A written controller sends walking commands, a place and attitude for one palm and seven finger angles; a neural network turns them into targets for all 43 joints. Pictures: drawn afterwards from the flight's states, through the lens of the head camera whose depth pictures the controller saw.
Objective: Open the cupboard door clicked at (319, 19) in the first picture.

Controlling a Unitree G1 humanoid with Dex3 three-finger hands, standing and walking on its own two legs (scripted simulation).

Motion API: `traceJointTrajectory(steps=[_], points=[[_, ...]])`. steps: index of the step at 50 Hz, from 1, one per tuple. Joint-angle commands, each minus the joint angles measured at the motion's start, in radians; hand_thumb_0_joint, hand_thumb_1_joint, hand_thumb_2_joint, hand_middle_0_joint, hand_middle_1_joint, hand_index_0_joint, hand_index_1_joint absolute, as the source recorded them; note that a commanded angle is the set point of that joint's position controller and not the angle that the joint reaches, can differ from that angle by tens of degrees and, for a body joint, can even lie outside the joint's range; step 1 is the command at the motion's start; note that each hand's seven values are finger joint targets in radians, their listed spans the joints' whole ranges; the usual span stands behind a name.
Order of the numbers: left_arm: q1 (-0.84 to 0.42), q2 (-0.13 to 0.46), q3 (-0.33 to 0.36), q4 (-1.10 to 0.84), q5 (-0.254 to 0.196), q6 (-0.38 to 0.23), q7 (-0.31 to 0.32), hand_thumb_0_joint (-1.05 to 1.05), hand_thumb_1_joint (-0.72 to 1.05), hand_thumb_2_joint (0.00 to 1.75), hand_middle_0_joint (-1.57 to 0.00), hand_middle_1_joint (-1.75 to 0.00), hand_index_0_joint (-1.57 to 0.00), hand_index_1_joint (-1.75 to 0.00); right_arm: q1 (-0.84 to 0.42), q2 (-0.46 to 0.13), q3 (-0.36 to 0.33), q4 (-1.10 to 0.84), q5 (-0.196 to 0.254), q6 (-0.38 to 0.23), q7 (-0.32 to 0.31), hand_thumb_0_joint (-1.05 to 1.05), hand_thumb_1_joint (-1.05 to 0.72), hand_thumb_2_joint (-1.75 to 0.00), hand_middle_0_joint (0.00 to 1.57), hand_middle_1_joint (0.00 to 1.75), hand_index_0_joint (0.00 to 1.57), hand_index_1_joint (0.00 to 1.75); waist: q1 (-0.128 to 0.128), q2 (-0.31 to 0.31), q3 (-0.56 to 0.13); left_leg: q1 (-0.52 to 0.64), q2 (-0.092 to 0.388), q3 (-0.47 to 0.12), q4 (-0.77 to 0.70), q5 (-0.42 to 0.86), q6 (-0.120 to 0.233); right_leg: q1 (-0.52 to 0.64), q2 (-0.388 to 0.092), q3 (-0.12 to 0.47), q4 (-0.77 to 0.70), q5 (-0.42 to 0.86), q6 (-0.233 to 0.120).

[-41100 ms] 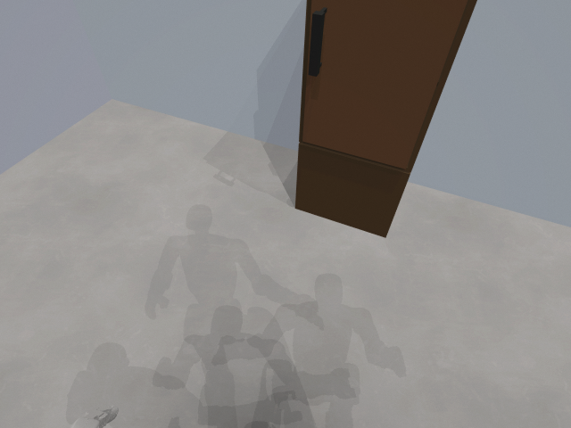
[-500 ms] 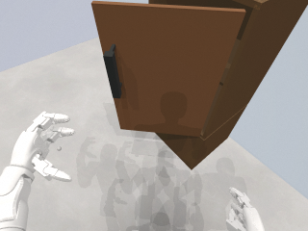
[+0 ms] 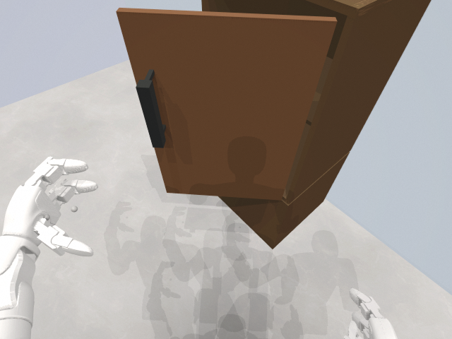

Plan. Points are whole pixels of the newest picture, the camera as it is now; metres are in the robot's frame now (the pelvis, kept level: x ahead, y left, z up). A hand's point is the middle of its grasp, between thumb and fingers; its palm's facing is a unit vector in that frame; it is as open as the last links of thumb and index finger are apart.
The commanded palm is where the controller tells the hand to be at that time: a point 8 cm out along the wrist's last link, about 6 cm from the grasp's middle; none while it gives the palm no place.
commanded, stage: raise the hand with hooked fingers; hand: left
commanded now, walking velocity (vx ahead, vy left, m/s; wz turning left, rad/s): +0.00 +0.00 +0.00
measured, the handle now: (155, 110) +0.57 +0.21 +0.06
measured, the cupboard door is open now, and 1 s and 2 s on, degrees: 44 44 44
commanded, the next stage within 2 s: move the hooked fingers beside the handle in 0.14 s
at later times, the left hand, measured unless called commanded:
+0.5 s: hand (81, 193) +0.32 +0.27 +0.09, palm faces +0.03 -1.00 -0.02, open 14.0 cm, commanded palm +0.30 +0.32 +0.09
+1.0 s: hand (98, 160) +0.40 +0.27 +0.09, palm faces -0.01 -1.00 -0.01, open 14.0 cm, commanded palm +0.38 +0.32 +0.08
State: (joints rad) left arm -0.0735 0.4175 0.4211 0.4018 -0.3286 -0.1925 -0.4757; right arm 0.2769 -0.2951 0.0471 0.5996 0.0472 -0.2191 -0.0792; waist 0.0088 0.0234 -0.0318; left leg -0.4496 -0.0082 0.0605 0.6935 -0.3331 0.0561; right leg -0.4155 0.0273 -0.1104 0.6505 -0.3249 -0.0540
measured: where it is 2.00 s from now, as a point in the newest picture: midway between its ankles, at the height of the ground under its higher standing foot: outside the picture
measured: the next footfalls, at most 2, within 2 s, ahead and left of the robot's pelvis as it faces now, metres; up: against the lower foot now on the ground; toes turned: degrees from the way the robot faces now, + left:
none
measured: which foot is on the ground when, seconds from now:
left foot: down 0.00-1.00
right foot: down 0.00-1.00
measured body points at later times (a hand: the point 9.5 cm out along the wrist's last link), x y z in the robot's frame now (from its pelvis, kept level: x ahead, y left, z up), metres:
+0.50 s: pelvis +0.00 -0.01 +0.00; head +0.04 +0.00 +0.45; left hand +0.31 +0.33 +0.09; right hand +0.15 -0.25 -0.09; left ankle +0.01 +0.08 -0.72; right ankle +0.01 -0.09 -0.72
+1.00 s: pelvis +0.01 +0.01 -0.01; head +0.07 +0.02 +0.44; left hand +0.39 +0.33 +0.09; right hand +0.09 -0.26 -0.11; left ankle +0.01 +0.08 -0.72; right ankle +0.01 -0.09 -0.72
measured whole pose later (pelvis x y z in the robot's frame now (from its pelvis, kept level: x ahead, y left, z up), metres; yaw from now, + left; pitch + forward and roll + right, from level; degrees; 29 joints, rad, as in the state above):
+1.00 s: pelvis +0.01 +0.01 -0.01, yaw -1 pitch +10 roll -2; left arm -0.48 0.50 0.43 0.82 -0.25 -0.27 -0.49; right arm 0.35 -0.30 0.04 0.63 0.04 -0.12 -0.07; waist -0.05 0.01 -0.06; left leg -0.57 -0.01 0.07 0.74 -0.36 0.07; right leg -0.53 0.03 -0.10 0.69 -0.34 -0.04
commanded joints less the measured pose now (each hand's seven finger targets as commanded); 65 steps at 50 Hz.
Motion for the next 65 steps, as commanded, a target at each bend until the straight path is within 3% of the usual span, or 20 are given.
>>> traceJointTrajectory(steps=[1, 5, 12, 15, 17, 18, 20, 27, 31, 35, 38, 40, 46, 51, 52, 53, 57, 61, 64, 65], points=[[-0.226, 0.279, 0.098, -0.213, -0.035, -0.075, 0.0, 0.0, -0.5, 0.3, -0.3, -1.2, -0.3, -1.2, -0.054, -0.13, -0.051, -0.137, 0.007, -0.058, -0.019, 0.0, -0.9, -0.9, 0.2, 0.3, 0.2, 0.3, 0.003, 0.051, -0.235, 0.129, 0.013, -0.097, -0.096, 0.199, -0.018, 0.076, -0.017, 0.097, -0.087, 0.187, 0.022], [-0.233, 0.274, 0.096, -0.181, -0.048, -0.071, -0.016, 0.0, -0.5, 0.3, -0.3, -1.2, -0.3, -1.2, -0.059, -0.131, -0.049, -0.131, 0.01, -0.059, -0.025, 0.0, -0.9, -0.9, 0.2, 0.3, 0.2, 0.3, -0.002, 0.021, -0.213, 0.111, 0.012, -0.092, -0.09, 0.178, -0.016, 0.074, -0.021, 0.107, -0.093, 0.177, 0.027], [-0.24, 0.278, 0.093, -0.177, -0.037, -0.068, -0.018, 0.0, -0.5, 0.3, -0.3, -1.2, -0.3, -1.2, -0.062, -0.126, -0.047, -0.133, 0.01, -0.063, -0.026, 0.0, -0.9, -0.9, 0.2, 0.3, 0.2, 0.3, 0.003, 0.047, -0.236, 0.113, 0.009, -0.09, -0.088, 0.189, -0.015, 0.081, -0.025, 0.112, -0.088, 0.189, 0.029], [-0.318, 0.325, 0.122, -0.157, -0.036, -0.078, -0.01, 0.0, -0.5, 0.3, -0.3, -1.2, -0.3, -1.2, -0.05, -0.132, -0.046, -0.117, 0.008, -0.056, -0.03, 0.0, -0.9, -0.9, 0.2, 0.3, 0.2, 0.3, -0.011, 0.01, -0.226, 0.098, 0.013, -0.092, -0.079, 0.187, -0.016, 0.078, -0.023, 0.114, -0.084, 0.191, 0.03], [-0.401, 0.283, 0.077, -0.138, -0.034, -0.086, -0.015, 0.0, -0.5, 0.3, -0.3, -1.2, -0.3, -1.2, -0.055, -0.126, -0.044, -0.111, 0.012, -0.055, -0.035, 0.0, -0.9, -0.9, 0.2, 0.3, 0.2, 0.3, -0.032, 0.041, -0.222, 0.107, 0.009, -0.09, -0.08, 0.157, -0.016, 0.047, -0.023, 0.115, -0.088, 0.16, 0.032], [-0.413, 0.303, 0.091, -0.106, -0.028, -0.088, -0.013, 0.0, -0.5, 0.3, -0.3, -1.2, -0.3, -1.2, -0.051, -0.13, -0.044, -0.103, 0.011, -0.055, -0.038, 0.0, -0.9, -0.9, 0.2, 0.3, 0.2, 0.3, -0.028, 0.057, -0.207, 0.097, 0.01, -0.094, -0.082, 0.146, -0.019, 0.037, -0.024, 0.114, -0.09, 0.143, 0.029], [-0.471, 0.304, 0.074, -0.048, -0.024, -0.084, -0.017, 0.0, -0.5, 0.3, -0.3, -1.2, -0.3, -1.2, -0.041, -0.134, -0.041, -0.095, 0.012, -0.048, -0.04, 0.0, -0.9, -0.9, 0.2, 0.3, 0.2, 0.3, -0.041, 0.022, -0.194, 0.076, 0.011, -0.095, -0.074, 0.122, -0.016, 0.027, -0.025, 0.123, -0.091, 0.119, 0.03], [-0.518, 0.343, 0.08, 0.03, 0.002, -0.09, -0.04, 0.0, -0.5, 0.3, -0.3, -1.2, -0.3, -1.2, -0.007, -0.14, -0.048, -0.098, 0.009, -0.032, -0.031, 0.0, -0.9, -0.9, 0.2, 0.3, 0.2, 0.3, -0.018, 0.096, -0.326, 0.111, 0.008, -0.092, -0.056, 0.242, -0.02, 0.072, -0.027, 0.115, -0.049, 0.253, 0.022], [-0.524, 0.366, 0.105, 0.087, 0.0, -0.094, -0.029, 0.0, -0.5, 0.3, -0.3, -1.2, -0.3, -1.2, 0.014, -0.148, -0.051, -0.103, 0.007, -0.016, -0.021, 0.0, -0.9, -0.9, 0.2, 0.3, 0.2, 0.3, -0.017, 0.017, -0.308, 0.071, 0.012, -0.095, -0.056, 0.246, -0.019, 0.066, -0.019, 0.107, -0.039, 0.262, 0.024], [-0.603, 0.36, 0.084, 0.141, 0.016, -0.09, -0.013, 0.0, -0.5, 0.3, -0.3, -1.2, -0.3, -1.2, 0.036, -0.154, -0.056, -0.099, 0.008, 0.004, -0.016, 0.0, -0.9, -0.9, 0.2, 0.3, 0.2, 0.3, -0.038, 0.024, -0.274, 0.057, 0.014, -0.093, -0.052, 0.23, -0.019, 0.024, -0.018, 0.103, -0.035, 0.241, 0.023], [-0.606, 0.394, 0.114, 0.12, 0.031, -0.107, -0.003, 0.0, -0.5, 0.3, -0.3, -1.2, -0.3, -1.2, 0.058, -0.155, -0.064, -0.102, 0.003, 0.017, -0.011, 0.0, -0.9, -0.9, 0.2, 0.3, 0.2, 0.3, -0.026, 0.06, -0.359, 0.088, 0.013, -0.088, -0.047, 0.277, -0.021, 0.052, -0.017, 0.109, -0.026, 0.278, 0.025], [-0.645, 0.402, 0.106, 0.142, 0.032, -0.117, -0.003, 0.0, -0.5, 0.3, -0.3, -1.2, -0.3, -1.2, 0.071, -0.159, -0.062, -0.098, 0.002, 0.03, -0.01, 0.0, -0.9, -0.9, 0.2, 0.3, 0.2, 0.3, -0.044, 0.024, -0.339, 0.072, 0.018, -0.089, -0.039, 0.28, -0.018, 0.041, -0.012, 0.107, -0.023, 0.284, 0.026], [-0.769, 0.373, 0.062, 0.163, 0.045, -0.154, -0.01, 0.0, -0.5, 0.3, -0.3, -1.2, -0.3, -1.2, 0.1, -0.161, -0.068, -0.075, -0.001, 0.048, -0.009, 0.0, -0.9, -0.9, 0.2, 0.3, 0.2, 0.3, -0.062, 0.126, -0.386, 0.168, 0.028, -0.113, -0.032, 0.34, -0.032, -0.039, -0.003, 0.094, -0.015, 0.261, 0.019], [-0.793, 0.42, 0.097, 0.337, 0.055, -0.127, -0.01, 0.0, -0.5, 0.3, -0.3, -1.2, -0.3, -1.2, 0.125, -0.174, -0.065, -0.061, -0.002, 0.077, -0.006, 0.0, -0.9, -0.9, 0.2, 0.3, 0.2, 0.3, -0.069, 0.003, -0.33, 0.058, 0.027, -0.108, -0.03, 0.287, -0.024, -0.03, -0.004, 0.092, -0.01, 0.257, 0.024], [-0.774, 0.446, 0.122, 0.358, 0.058, -0.124, -0.008, 0.0, -0.5, 0.3, -0.3, -1.2, -0.3, -1.2, 0.128, -0.175, -0.067, -0.066, -0.004, 0.082, -0.005, 0.0, -0.9, -0.9, 0.2, 0.3, 0.2, 0.3, -0.057, 0.006, -0.339, 0.04, 0.024, -0.102, -0.029, 0.287, -0.023, -0.013, -0.006, 0.096, -0.008, 0.267, 0.024], [-0.828, 0.422, 0.082, 0.338, 0.066, -0.13, -0.011, 0.0, -0.5, 0.3, -0.3, -1.2, -0.3, -1.2, 0.126, -0.173, -0.064, -0.07, -0.003, 0.087, -0.003, 0.0, -0.9, -0.9, 0.2, 0.3, 0.2, 0.3, -0.071, 0.049, -0.35, 0.053, 0.022, -0.101, -0.026, 0.289, -0.024, -0.029, -0.008, 0.096, -0.004, 0.266, 0.024], [-0.881, 0.428, 0.073, 0.286, 0.088, -0.175, 0.001, 0.0, -0.5, 0.3, -0.3, -1.2, -0.3, -1.2, 0.15, -0.17, -0.071, -0.072, -0.012, 0.102, 0.009, 0.0, -0.9, -0.9, 0.2, 0.3, 0.2, 0.3, -0.066, 0.158, -0.434, 0.188, 0.04, -0.132, -0.006, 0.422, -0.055, -0.105, 0.005, 0.081, 0.015, 0.25, 0.016], [-0.94, 0.44, 0.092, 0.388, 0.074, -0.19, 0.005, 0.0, -0.5, 0.3, -0.3, -1.2, -0.3, -1.2, 0.166, -0.18, -0.071, -0.051, -0.013, 0.122, 0.009, 0.0, -0.9, -0.9, 0.2, 0.3, 0.2, 0.3, -0.09, 0.05, -0.392, 0.127, 0.043, -0.134, -0.002, 0.35, -0.044, -0.116, 0.011, 0.079, 0.011, 0.225, 0.02], [-1.034, 0.416, 0.042, 0.483, 0.092, -0.176, -0.001, 0.0, -0.5, 0.3, -0.3, -1.2, -0.3, -1.2, 0.171, -0.185, -0.066, -0.037, -0.01, 0.134, 0.004, 0.0, -0.9, -0.9, 0.2, 0.3, 0.2, 0.3, -0.122, 0.056, -0.333, 0.072, 0.039, -0.136, -0.006, 0.246, -0.035, -0.167, 0.004, 0.079, 0.009, 0.165, 0.023], [-1.04, 0.434, 0.051, 0.506, 0.1, -0.174, 0.0, 0.0, -0.5, 0.3, -0.3, -1.2, -0.3, -1.2, 0.18, -0.187, -0.064, -0.037, -0.012, 0.139, 0.003, 0.0, -0.9, -0.9, 0.2, 0.3, 0.2, 0.3, -0.116, 0.062, -0.334, 0.065, 0.038, -0.136, -0.002, 0.253, -0.033, -0.166, 0.005, 0.078, 0.015, 0.166, 0.019]])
